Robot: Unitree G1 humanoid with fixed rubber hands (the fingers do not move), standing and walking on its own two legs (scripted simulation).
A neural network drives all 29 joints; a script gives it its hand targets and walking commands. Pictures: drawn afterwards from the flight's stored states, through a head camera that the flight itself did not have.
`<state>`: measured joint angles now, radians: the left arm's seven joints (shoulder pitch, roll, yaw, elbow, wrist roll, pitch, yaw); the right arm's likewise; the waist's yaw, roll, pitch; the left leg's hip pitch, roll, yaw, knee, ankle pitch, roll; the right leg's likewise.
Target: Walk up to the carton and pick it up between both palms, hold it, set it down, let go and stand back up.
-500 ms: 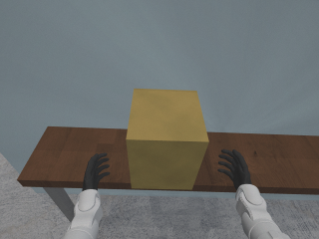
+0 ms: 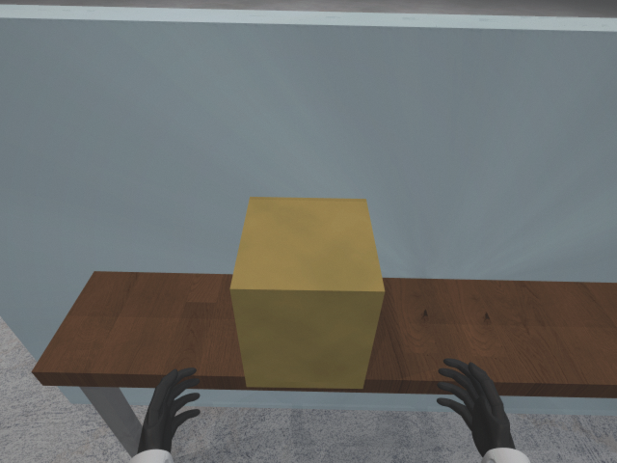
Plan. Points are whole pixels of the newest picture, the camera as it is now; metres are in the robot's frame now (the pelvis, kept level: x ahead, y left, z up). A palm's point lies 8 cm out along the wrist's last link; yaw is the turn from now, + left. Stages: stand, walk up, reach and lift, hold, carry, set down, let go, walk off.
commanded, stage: set down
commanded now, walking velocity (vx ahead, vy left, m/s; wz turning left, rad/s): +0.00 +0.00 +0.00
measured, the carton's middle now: (306, 292) +0.43 +0.03 -0.01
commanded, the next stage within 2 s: let go in 1.88 s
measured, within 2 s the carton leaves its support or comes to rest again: neither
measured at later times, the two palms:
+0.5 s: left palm (154, 439) +0.20 +0.22 -0.04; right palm (481, 439) +0.21 -0.20 -0.03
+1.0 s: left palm out of the picture +0.17 +0.23 -0.06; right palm out of the picture +0.19 -0.20 -0.05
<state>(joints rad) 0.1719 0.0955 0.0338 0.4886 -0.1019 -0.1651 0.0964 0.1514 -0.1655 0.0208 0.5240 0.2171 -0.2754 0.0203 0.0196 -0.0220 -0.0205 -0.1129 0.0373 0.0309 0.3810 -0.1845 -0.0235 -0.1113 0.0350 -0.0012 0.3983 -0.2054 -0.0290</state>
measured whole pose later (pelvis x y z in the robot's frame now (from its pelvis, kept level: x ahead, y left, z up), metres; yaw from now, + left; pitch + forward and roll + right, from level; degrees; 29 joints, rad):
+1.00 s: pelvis +0.01 +0.01 +0.00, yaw +0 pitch -5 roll +0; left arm 0.24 0.17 0.03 0.44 -0.06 0.11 0.05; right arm 0.24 -0.17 0.01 0.49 0.02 -0.08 0.03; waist 0.02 -0.03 0.03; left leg -0.09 0.02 0.03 0.37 -0.20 -0.02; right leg -0.09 0.02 0.00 0.40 -0.23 -0.03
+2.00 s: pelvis +0.01 +0.01 +0.00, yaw +0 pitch -4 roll +0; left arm 0.24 0.18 0.03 0.47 -0.02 0.20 0.02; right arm 0.24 -0.17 -0.01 0.67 -0.04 -0.13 0.03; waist 0.01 -0.03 0.05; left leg -0.10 0.02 0.03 0.37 -0.20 -0.02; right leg -0.10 0.02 0.00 0.40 -0.22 -0.03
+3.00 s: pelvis +0.03 +0.04 +0.00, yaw +1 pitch -2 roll -1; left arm 0.24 0.34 0.03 0.59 0.02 0.01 0.01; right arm 0.23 -0.26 -0.01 0.67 -0.02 -0.03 0.00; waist 0.01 -0.03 0.05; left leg -0.16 0.01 0.03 0.47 -0.27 0.02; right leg -0.11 0.01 0.00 0.40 -0.25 0.00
